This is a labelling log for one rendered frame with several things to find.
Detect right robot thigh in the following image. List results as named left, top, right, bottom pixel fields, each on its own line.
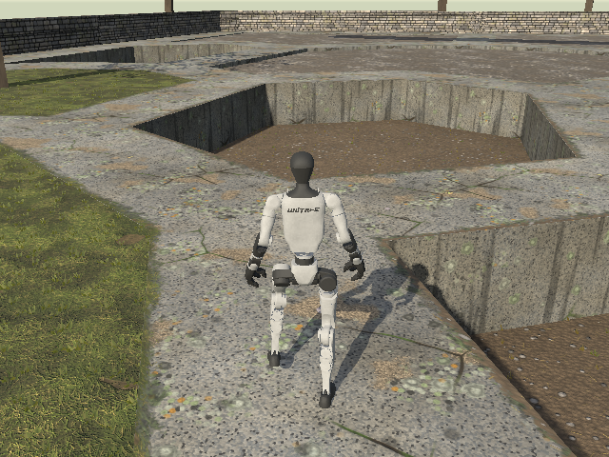
left=318, top=268, right=338, bottom=346

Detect right robot hand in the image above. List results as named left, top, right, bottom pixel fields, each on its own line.
left=344, top=260, right=365, bottom=281

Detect left robot forearm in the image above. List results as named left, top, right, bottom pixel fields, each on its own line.
left=247, top=232, right=267, bottom=270

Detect left robot thigh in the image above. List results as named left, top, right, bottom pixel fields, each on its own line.
left=272, top=264, right=292, bottom=309

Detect robot left upper arm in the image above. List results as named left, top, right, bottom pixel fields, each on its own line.
left=258, top=193, right=283, bottom=248

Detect left robot hand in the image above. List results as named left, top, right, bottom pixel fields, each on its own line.
left=245, top=265, right=266, bottom=288

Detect robot right upper arm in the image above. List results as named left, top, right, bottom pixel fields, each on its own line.
left=323, top=192, right=352, bottom=244

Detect right robot forearm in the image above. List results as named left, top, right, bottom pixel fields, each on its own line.
left=343, top=229, right=363, bottom=265

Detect robot thigh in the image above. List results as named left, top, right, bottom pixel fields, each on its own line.
left=272, top=264, right=292, bottom=309
left=318, top=268, right=338, bottom=346

